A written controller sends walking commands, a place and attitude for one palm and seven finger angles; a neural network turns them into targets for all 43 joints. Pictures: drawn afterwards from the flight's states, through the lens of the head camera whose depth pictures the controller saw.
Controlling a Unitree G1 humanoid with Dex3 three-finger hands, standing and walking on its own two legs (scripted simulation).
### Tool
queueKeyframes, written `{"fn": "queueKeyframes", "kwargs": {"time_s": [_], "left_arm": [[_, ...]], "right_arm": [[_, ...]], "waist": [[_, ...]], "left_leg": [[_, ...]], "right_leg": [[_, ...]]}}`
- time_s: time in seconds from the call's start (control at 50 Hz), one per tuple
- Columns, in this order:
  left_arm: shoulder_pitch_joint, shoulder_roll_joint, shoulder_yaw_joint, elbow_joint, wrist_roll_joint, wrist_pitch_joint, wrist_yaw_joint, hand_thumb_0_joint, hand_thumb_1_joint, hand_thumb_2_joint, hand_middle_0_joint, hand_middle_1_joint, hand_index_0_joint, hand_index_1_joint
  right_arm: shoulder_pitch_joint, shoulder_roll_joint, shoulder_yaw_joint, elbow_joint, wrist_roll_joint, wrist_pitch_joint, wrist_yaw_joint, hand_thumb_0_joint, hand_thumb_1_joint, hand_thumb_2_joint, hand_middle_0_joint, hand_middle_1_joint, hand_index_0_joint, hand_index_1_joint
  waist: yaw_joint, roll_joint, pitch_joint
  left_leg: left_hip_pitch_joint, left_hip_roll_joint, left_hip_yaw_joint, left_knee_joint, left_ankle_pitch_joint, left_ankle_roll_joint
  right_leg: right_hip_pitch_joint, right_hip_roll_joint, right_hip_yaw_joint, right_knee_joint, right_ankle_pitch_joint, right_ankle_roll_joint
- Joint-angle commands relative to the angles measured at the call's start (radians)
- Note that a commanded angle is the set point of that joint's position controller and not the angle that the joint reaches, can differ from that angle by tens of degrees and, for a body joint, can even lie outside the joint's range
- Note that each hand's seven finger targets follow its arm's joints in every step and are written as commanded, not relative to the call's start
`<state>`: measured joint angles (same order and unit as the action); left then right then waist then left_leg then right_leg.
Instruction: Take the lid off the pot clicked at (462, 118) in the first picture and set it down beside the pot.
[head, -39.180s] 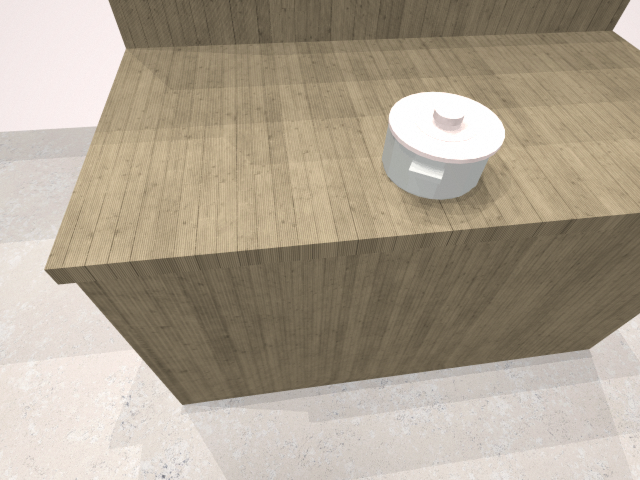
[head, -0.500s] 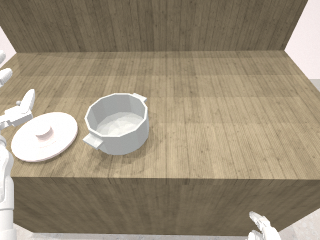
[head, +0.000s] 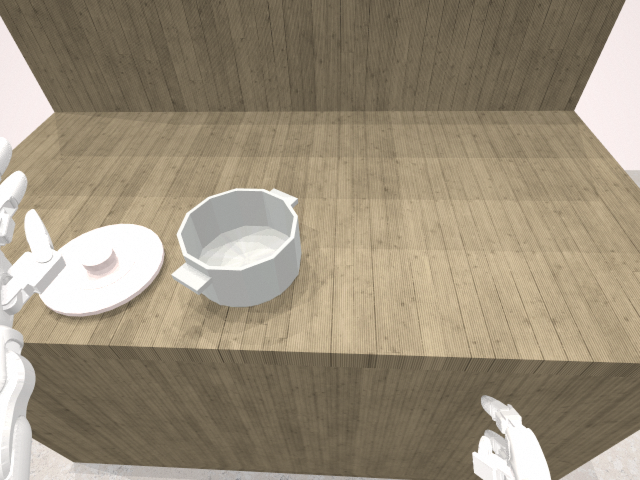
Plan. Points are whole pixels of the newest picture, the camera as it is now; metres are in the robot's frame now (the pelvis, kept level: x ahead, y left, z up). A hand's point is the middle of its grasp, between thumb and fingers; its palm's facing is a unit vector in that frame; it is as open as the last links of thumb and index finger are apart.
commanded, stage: draw the hand back to the body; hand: left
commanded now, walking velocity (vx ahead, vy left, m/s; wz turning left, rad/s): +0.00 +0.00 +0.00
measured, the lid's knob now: (98, 257) +0.40 +0.41 +0.03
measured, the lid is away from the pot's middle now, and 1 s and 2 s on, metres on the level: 0.23 0.23 0.23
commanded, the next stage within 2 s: step back with the hand held close in 0.64 s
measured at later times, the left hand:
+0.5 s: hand (35, 325) +0.18 +0.27 +0.20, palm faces +0.42 -0.84 -0.34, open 7.4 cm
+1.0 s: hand (32, 322) +0.19 +0.28 +0.19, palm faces +0.31 -0.85 -0.41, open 7.4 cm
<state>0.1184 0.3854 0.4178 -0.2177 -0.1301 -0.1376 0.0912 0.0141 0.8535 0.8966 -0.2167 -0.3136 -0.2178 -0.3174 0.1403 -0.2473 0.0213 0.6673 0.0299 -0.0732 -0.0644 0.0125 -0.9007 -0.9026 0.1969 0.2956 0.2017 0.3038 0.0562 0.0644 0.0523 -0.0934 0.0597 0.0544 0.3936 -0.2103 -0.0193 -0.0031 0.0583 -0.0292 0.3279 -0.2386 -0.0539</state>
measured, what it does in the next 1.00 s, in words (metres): shifts its weight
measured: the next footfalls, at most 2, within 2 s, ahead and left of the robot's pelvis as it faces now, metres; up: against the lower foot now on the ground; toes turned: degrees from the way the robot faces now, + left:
right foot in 1.76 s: -0.11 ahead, -0.08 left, +0.00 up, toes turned -5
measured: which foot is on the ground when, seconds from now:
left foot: down 0.00-1.00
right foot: down 0.00-1.00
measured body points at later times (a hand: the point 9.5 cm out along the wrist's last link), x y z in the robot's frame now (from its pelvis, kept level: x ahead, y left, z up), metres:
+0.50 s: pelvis -0.01 +0.03 +0.00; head -0.03 +0.01 +0.45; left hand +0.15 +0.31 +0.22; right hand +0.19 -0.19 -0.08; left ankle +0.01 +0.13 -0.74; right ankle -0.03 -0.08 -0.74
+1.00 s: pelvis -0.02 +0.06 -0.01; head +0.00 +0.07 +0.44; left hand +0.17 +0.33 +0.21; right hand +0.16 -0.18 -0.07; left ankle +0.01 +0.13 -0.74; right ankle -0.03 -0.08 -0.74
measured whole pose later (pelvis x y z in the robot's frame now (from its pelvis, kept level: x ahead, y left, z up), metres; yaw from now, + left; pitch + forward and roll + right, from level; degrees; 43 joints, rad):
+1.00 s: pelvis -0.02 +0.06 -0.01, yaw -2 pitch -1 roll -2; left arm 0.50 0.41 0.42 -0.64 -0.08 -0.21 0.07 0.01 0.89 0.90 -0.21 -0.30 -0.21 -0.30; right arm 0.15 -0.22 0.01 0.55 0.02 -0.05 -0.02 0.01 -0.90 -0.90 0.20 0.30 0.20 0.30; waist 0.02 -0.01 0.07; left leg -0.26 0.03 0.11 0.51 -0.24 0.05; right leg -0.17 0.02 0.02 0.42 -0.23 0.02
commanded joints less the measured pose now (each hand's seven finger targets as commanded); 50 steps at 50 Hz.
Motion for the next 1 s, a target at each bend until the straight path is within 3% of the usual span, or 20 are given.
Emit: {"fn": "queueKeyframes", "kwargs": {"time_s": [0.0,0.16,0.2,0.22,0.36,0.46,0.5,0.56,0.68,0.7,0.72,0.74,0.76,0.78,0.84,0.88,0.9,0.92,0.98], "left_arm": [[-0.147,0.237,0.096,-0.289,0.001,-0.072,0.015,0.0,0.9,0.9,-0.2,-0.3,-0.2,-0.3],[0.008,0.189,0.07,-0.344,0.003,-0.07,0.009,0.0,0.9,0.9,-0.2,-0.3,-0.2,-0.3],[0.021,0.198,0.074,-0.387,0.005,-0.075,0.01,0.0,0.9,0.9,-0.2,-0.3,-0.2,-0.3],[0.039,0.189,0.068,-0.404,0.01,-0.08,0.01,0.0,0.9,0.9,-0.2,-0.3,-0.2,-0.3],[0.182,0.157,0.049,-0.456,0.012,-0.069,0.009,0.0,0.9,0.9,-0.2,-0.3,-0.2,-0.3],[0.259,0.136,0.02,-0.55,0.023,-0.068,0.01,0.0,0.9,0.9,-0.2,-0.3,-0.2,-0.3],[0.212,0.164,0.04,-0.572,0.023,-0.068,0.018,0.0,0.9,0.9,-0.2,-0.3,-0.2,-0.3],[0.227,0.125,0.015,-0.507,0.025,-0.053,0.019,0.0,0.9,0.9,-0.2,-0.3,-0.2,-0.3],[0.235,0.13,0.012,-0.55,0.03,-0.051,0.019,0.0,0.9,0.9,-0.2,-0.3,-0.2,-0.3],[0.218,0.16,0.033,-0.575,0.029,-0.056,0.024,0.0,0.9,0.9,-0.2,-0.3,-0.2,-0.3],[0.218,0.136,0.02,-0.547,0.034,-0.056,0.023,0.0,0.9,0.9,-0.2,-0.3,-0.2,-0.3],[0.047,0.326,0.2,-0.672,0.034,-0.104,0.031,0.0,0.9,0.9,-0.2,-0.3,-0.2,-0.3],[0.12,0.253,0.152,-0.558,0.036,-0.12,0.025,0.0,0.9,0.9,-0.2,-0.3,-0.2,-0.3],[0.189,0.202,0.115,-0.504,0.041,-0.11,0.016,0.0,0.9,0.9,-0.2,-0.3,-0.2,-0.3],[0.279,0.148,0.068,-0.511,0.046,-0.119,0.0,0.0,0.9,0.9,-0.2,-0.3,-0.2,-0.3],[0.331,0.15,0.069,-0.56,0.046,-0.122,-0.005,0.0,0.9,0.9,-0.2,-0.3,-0.2,-0.3],[0.354,0.191,0.109,-0.601,0.043,-0.128,0.0,0.0,0.9,0.9,-0.2,-0.3,-0.2,-0.3],[0.404,0.174,0.107,-0.603,0.041,-0.13,-0.001,0.0,0.9,0.9,-0.2,-0.3,-0.2,-0.3],[0.47,0.214,0.163,-0.71,0.04,-0.138,0.004,0.0,0.9,0.9,-0.2,-0.3,-0.2,-0.3]], "right_arm": [[-0.148,-0.104,-0.042,-0.167,-0.001,-0.059,-0.007,0.0,-0.9,-0.9,0.2,0.3,0.2,0.3],[-0.146,-0.099,-0.04,-0.176,-0.009,-0.061,-0.004,0.0,-0.9,-0.9,0.2,0.3,0.2,0.3],[-0.15,-0.096,-0.04,-0.181,-0.009,-0.065,-0.003,0.0,-0.9,-0.9,0.2,0.3,0.2,0.3],[-0.148,-0.098,-0.041,-0.181,-0.012,-0.067,-0.003,0.0,-0.9,-0.9,0.2,0.3,0.2,0.3],[-0.143,-0.091,-0.037,-0.193,-0.016,-0.066,0.003,0.0,-0.9,-0.9,0.2,0.3,0.2,0.3],[-0.144,-0.083,-0.036,-0.206,-0.018,-0.072,0.007,0.0,-0.9,-0.9,0.2,0.3,0.2,0.3],[-0.138,-0.085,-0.032,-0.201,-0.019,-0.076,0.004,0.0,-0.9,-0.9,0.2,0.3,0.2,0.3],[-0.133,-0.083,-0.031,-0.195,-0.019,-0.068,-0.002,0.0,-0.9,-0.9,0.2,0.3,0.2,0.3],[-0.137,-0.082,-0.03,-0.203,-0.022,-0.073,0.001,0.0,-0.9,-0.9,0.2,0.3,0.2,0.3],[-0.136,-0.083,-0.031,-0.201,-0.021,-0.078,0.001,0.0,-0.9,-0.9,0.2,0.3,0.2,0.3],[-0.141,-0.081,-0.03,-0.196,-0.025,-0.077,0.001,0.0,-0.9,-0.9,0.2,0.3,0.2,0.3],[-0.122,-0.098,-0.03,-0.258,-0.009,-0.062,0.003,0.0,-0.9,-0.9,0.2,0.3,0.2,0.3],[-0.101,-0.082,-0.034,-0.218,-0.022,-0.055,0.005,0.0,-0.9,-0.9,0.2,0.3,0.2,0.3],[-0.092,-0.078,-0.043,-0.218,-0.017,-0.051,0.014,0.0,-0.9,-0.9,0.2,0.3,0.2,0.3],[-0.077,-0.085,-0.058,-0.238,-0.012,-0.04,0.027,0.0,-0.9,-0.9,0.2,0.3,0.2,0.3],[-0.067,-0.095,-0.065,-0.26,-0.007,-0.028,0.029,0.0,-0.9,-0.9,0.2,0.3,0.2,0.3],[-0.072,-0.094,-0.064,-0.271,-0.007,-0.026,0.03,0.0,-0.9,-0.9,0.2,0.3,0.2,0.3],[-0.064,-0.095,-0.064,-0.276,-0.008,-0.019,0.03,0.0,-0.9,-0.9,0.2,0.3,0.2,0.3],[-0.059,-0.093,-0.072,-0.31,-0.002,-0.014,0.033,0.0,-0.9,-0.9,0.2,0.3,0.2,0.3]], "waist": [[-0.01,0.002,-0.153],[0.0,-0.01,-0.131],[-0.006,-0.003,-0.108],[0.0,0.023,-0.13],[0.005,-0.01,-0.097],[0.006,0.039,-0.094],[-0.004,0.012,-0.089],[-0.003,0.008,-0.054],[0.003,0.001,-0.079],[-0.002,0.01,-0.08],[0.003,0.012,-0.073],[-0.014,-0.004,0.01],[-0.025,-0.12,0.03],[-0.033,-0.171,0.011],[-0.041,-0.095,-0.089],[-0.039,-0.043,-0.142],[-0.035,-0.02,-0.16],[-0.032,-0.018,-0.178],[-0.024,0.029,-0.224]], "left_leg": [[0.155,-0.029,0.008,-0.002,0.201,0.073],[0.136,-0.023,-0.003,-0.011,0.182,0.067],[0.13,-0.022,-0.007,-0.014,0.161,0.066],[0.131,-0.023,-0.01,-0.014,0.162,0.064],[0.102,-0.016,-0.026,-0.02,0.136,0.056],[0.099,-0.013,-0.034,-0.016,0.129,0.051],[0.093,-0.014,-0.045,-0.017,0.117,0.05],[0.085,-0.012,-0.046,-0.025,0.087,0.049],[0.081,-0.012,-0.053,-0.026,0.091,0.049],[0.079,-0.015,-0.055,-0.022,0.083,0.049],[0.071,-0.017,-0.053,-0.022,0.081,0.048],[0.007,0.002,-0.053,0.005,-0.005,0.071],[-0.034,-0.011,-0.068,0.045,-0.022,0.075],[-0.016,-0.007,-0.06,0.084,-0.011,0.073],[-0.004,0.019,-0.048,0.101,0.068,0.076],[-0.014,0.042,-0.053,0.083,0.151,0.081],[-0.012,0.054,-0.065,0.068,0.186,0.087],[-0.029,0.066,-0.081,0.061,0.226,0.093],[-0.052,0.114,-0.118,0.042,0.359,0.105]], "right_leg": [[-0.111,-0.068,0.037,-0.072,0.299,0.029],[-0.121,-0.062,0.027,-0.074,0.253,0.027],[-0.131,-0.064,0.028,-0.079,0.226,0.026],[-0.127,-0.061,0.027,-0.077,0.221,0.023],[-0.138,-0.058,0.019,-0.076,0.175,0.02],[-0.148,-0.058,0.019,-0.069,0.162,0.016],[-0.146,-0.055,0.02,-0.067,0.151,0.015],[-0.172,-0.053,0.017,-0.081,0.111,0.015],[-0.153,-0.055,0.017,-0.07,0.117,0.014],[-0.146,-0.054,0.026,-0.067,0.115,0.012],[-0.157,-0.051,0.021,-0.074,0.109,0.012],[-0.248,-0.105,0.164,-0.102,0.195,0.017],[-0.248,-0.129,0.173,-0.111,0.211,0.02],[-0.27,-0.156,0.214,-0.112,0.236,0.019],[-0.227,-0.185,0.192,-0.036,0.359,0.024],[-0.191,-0.173,0.152,0.027,0.402,0.038],[-0.18,-0.163,0.137,0.055,0.391,0.042],[-0.178,-0.143,0.109,0.08,0.373,0.049],[-0.173,-0.111,0.057,0.167,0.305,0.065]]}}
